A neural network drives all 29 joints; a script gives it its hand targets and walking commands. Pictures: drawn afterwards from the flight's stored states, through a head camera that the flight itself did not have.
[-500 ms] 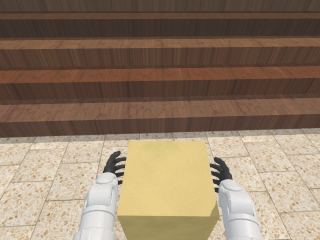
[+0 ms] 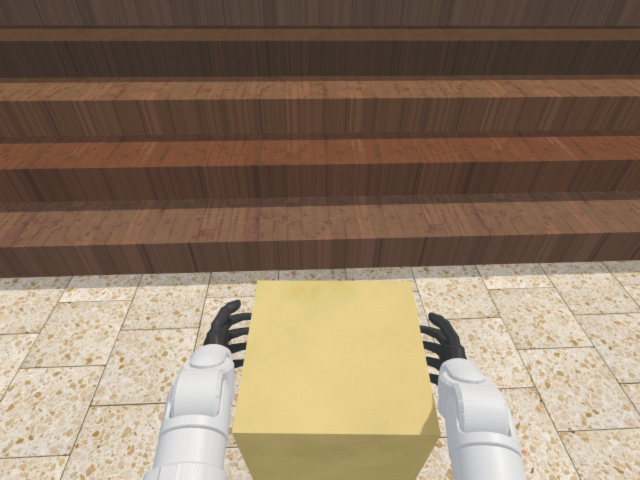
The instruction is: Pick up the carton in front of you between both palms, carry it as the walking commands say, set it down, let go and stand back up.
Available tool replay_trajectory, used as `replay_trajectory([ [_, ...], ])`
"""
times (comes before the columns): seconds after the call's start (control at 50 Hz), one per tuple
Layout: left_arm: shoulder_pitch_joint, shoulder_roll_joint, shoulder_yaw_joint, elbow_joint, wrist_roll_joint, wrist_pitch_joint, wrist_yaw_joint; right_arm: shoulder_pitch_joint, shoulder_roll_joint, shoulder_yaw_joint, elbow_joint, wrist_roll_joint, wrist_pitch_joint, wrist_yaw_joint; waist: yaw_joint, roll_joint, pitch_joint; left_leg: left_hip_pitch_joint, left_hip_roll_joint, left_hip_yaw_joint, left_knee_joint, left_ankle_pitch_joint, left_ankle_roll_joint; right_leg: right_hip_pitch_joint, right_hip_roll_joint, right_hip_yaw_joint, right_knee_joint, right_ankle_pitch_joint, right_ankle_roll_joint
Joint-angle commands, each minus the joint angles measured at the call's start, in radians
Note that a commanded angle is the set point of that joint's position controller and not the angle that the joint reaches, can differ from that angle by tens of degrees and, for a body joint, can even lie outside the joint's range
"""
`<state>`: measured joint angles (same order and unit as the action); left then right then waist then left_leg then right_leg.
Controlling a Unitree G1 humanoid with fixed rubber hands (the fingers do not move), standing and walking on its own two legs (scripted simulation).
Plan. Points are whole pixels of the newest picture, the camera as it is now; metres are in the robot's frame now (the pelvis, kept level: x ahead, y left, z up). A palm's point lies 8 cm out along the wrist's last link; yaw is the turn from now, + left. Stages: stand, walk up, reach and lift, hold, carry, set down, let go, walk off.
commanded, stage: reach and lift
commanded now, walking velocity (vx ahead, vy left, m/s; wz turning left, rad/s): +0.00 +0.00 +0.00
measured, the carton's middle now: (333, 392) +0.29 +0.00 -0.05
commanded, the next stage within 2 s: hold in 0.26 s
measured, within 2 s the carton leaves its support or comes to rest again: neither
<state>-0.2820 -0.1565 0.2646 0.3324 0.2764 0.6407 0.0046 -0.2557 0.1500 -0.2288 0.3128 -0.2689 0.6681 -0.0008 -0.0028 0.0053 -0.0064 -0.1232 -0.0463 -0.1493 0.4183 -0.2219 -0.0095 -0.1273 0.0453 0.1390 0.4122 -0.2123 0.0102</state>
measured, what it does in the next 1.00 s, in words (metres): stands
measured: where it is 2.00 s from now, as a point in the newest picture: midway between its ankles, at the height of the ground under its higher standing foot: outside the picture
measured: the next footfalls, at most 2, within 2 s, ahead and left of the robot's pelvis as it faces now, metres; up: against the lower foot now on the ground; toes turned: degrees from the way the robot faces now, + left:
none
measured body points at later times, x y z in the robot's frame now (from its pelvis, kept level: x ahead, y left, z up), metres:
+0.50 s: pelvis +0.00 +0.00 +0.00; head -0.05 +0.00 +0.45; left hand +0.30 +0.16 +0.05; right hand +0.29 -0.15 +0.04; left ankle +0.01 +0.13 -0.74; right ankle +0.01 -0.13 -0.74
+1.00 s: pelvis -0.01 +0.00 +0.00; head -0.05 +0.00 +0.45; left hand +0.30 +0.15 +0.04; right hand +0.29 -0.15 +0.04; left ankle +0.01 +0.13 -0.74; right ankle +0.01 -0.13 -0.74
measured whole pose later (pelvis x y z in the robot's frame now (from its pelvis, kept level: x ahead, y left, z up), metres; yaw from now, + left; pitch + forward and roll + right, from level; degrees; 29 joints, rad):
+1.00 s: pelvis -0.01 +0.00 +0.00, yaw +0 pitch -7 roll +0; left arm -0.29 -0.16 0.26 0.26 0.28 0.74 0.00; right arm -0.27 0.15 -0.22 0.25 -0.27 0.76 0.01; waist 0.00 0.00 0.01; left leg -0.06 -0.04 -0.14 0.39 -0.20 -0.01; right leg -0.07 0.04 0.13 0.38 -0.19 0.01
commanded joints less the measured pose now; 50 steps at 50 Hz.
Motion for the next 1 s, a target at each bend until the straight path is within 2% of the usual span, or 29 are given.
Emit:
replay_trajectory([
  [0.0, -0.447, -0.973, -0.577, -0.012, -0.249, -0.007, -0.252, -0.531, 0.953, 0.571, -0.077, 0.259, -0.04, 0.237, 0.001, -0.005, -0.277, 0.063, -0.051, 0.07, -0.057, 0.241, -0.01, 0.109, 0.049, -0.064, -0.05, 0.234, 0.009],
  [0.24, -0.425, -0.965, -0.598, -0.069, -0.265, 0.021, -0.247, -0.509, 0.938, 0.589, -0.133, 0.271, -0.012, 0.236, 0.0, -0.001, -0.26, 0.082, -0.05, 0.066, -0.072, 0.258, -0.013, 0.124, 0.051, -0.062, -0.064, 0.245, 0.009],
  [0.34, -0.413, -0.954, -0.655, -0.162, -0.301, 0.057, -0.238, -0.507, 0.933, 0.653, -0.225, 0.31, 0.023, 0.23, 0.006, -0.003, -0.297, 0.126, -0.049, 0.059, -0.084, 0.322, -0.018, 0.162, 0.052, -0.059, -0.075, 0.303, 0.014],
  [0.48, -0.434, -0.918, -0.583, -0.098, -0.259, 0.094, -0.243, -0.51, 0.896, 0.568, -0.151, 0.264, 0.059, 0.232, 0.001, 0.001, -0.155, 0.069, -0.044, 0.077, -0.108, 0.129, -0.009, 0.104, 0.046, -0.067, -0.101, 0.115, 0.002],
  [0.76, -0.53, -0.95, -0.58, -0.065, -0.261, 0.079, -0.254, -0.612, 0.932, 0.573, -0.122, 0.268, 0.045, 0.242, 0.002, -0.001, -0.211, 0.063, -0.042, 0.079, -0.092, 0.083, -0.005, 0.104, 0.043, -0.072, -0.082, 0.074, 0.0],
  [0.98, -0.499, -0.944, -0.581, -0.079, -0.261, 0.081, -0.253, -0.578, 0.932, 0.574, -0.135, 0.271, 0.048, 0.238, 0.002, -0.002, -0.222, 0.082, -0.044, 0.078, -0.093, 0.153, -0.009, 0.128, 0.045, -0.07, -0.086, 0.146, 0.003],
])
